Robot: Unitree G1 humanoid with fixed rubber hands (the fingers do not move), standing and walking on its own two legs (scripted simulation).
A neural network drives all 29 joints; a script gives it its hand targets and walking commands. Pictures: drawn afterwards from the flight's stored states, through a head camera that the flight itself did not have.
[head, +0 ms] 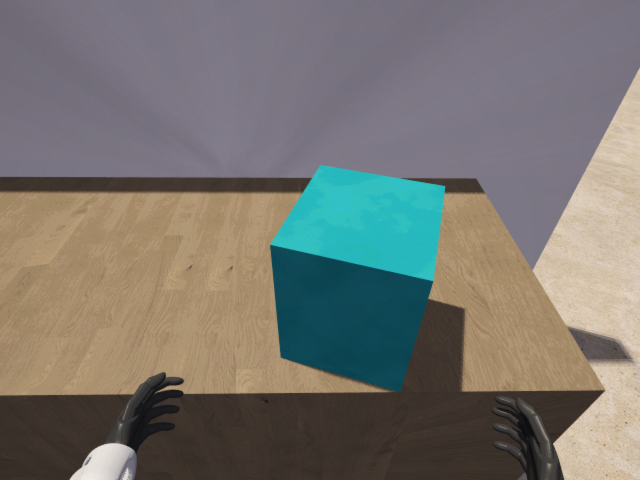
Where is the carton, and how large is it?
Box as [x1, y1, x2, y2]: [270, 165, 444, 391]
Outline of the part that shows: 320,165 270,244 280,355 281,357 399,391 433,280 444,186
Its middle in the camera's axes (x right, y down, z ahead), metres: +0.06 +0.05 +0.62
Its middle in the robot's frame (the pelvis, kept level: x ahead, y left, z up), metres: +0.43 -0.03 +0.04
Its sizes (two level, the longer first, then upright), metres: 0.210 0.200 0.250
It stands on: a pedestal, 0.68 m high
